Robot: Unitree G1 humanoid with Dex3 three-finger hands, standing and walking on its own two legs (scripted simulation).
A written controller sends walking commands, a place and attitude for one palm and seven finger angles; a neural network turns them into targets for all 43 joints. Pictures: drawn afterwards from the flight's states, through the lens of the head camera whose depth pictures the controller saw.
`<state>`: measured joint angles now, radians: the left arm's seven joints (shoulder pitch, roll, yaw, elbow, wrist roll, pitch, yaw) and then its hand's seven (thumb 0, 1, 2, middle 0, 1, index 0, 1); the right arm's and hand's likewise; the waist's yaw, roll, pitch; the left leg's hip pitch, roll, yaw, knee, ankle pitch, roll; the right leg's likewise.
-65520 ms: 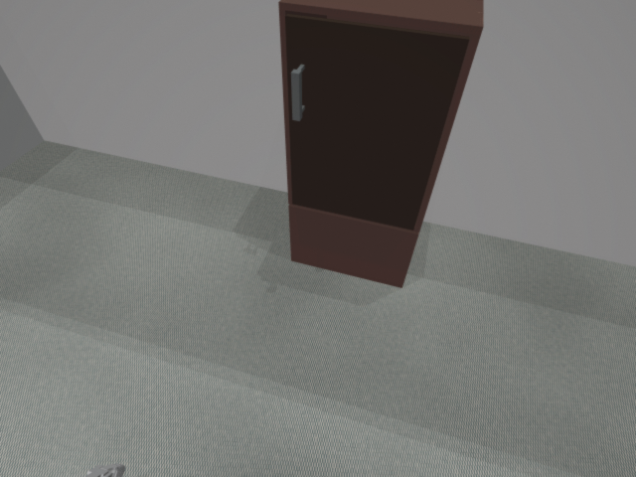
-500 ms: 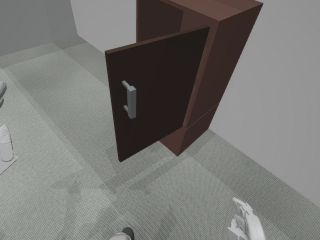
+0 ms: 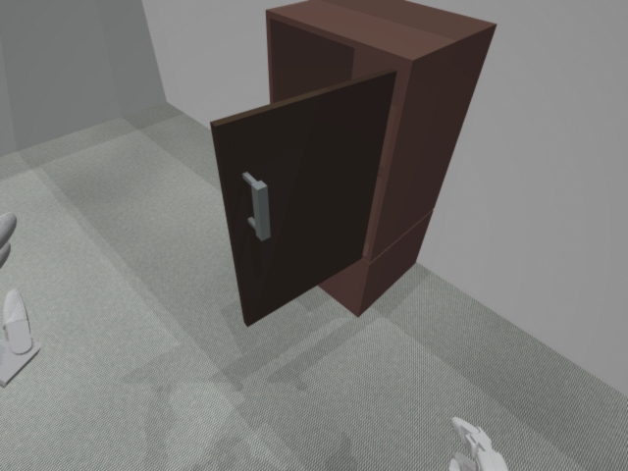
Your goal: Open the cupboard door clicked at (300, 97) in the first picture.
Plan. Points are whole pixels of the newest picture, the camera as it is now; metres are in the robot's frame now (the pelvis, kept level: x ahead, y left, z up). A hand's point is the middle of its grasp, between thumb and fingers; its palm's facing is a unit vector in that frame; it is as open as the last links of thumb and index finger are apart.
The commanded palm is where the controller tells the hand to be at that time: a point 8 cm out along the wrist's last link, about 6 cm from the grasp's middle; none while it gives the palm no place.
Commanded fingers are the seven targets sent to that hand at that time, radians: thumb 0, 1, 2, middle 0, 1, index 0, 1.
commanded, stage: stop stepping back and stand still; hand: left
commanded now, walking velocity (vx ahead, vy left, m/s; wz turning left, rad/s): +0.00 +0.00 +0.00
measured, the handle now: (255, 206) +0.58 +0.14 +0.00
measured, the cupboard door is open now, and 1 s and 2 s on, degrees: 82 82 82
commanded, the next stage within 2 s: let the arm hang, fingers relaxed in 0.04 s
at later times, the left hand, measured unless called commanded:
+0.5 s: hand out of the picture -0.04 +0.18 -0.18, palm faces +0.03 -0.99 -0.15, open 7.1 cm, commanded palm none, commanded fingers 0.00 0.90 0.90 -0.20 -0.30 -0.20 -0.30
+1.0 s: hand out of the picture -0.04 +0.19 -0.17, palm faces +0.07 -0.97 -0.23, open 7.3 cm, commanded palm none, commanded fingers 0.00 0.90 0.90 -0.20 -0.30 -0.20 -0.30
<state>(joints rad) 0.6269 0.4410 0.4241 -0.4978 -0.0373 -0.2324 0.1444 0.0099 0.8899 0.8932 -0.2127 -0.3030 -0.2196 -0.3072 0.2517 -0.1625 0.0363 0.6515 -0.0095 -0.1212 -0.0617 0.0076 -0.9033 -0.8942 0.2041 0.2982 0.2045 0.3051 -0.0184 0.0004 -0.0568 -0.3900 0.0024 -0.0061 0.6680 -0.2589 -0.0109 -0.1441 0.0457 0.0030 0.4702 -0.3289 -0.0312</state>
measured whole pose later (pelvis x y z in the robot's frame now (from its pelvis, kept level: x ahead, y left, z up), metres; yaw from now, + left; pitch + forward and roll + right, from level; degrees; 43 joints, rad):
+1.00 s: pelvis -0.03 +0.00 +0.01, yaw +2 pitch -2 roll +0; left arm 0.28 0.18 0.01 1.14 0.01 0.01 0.03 0.00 0.91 0.89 -0.20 -0.30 -0.20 -0.30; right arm 0.25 -0.16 0.00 1.14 -0.02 0.02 -0.03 0.00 -0.91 -0.89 0.20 0.30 0.20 0.30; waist -0.01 0.02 0.02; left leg -0.26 -0.03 -0.03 0.41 -0.11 0.02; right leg -0.12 0.01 -0.03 0.44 -0.28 -0.02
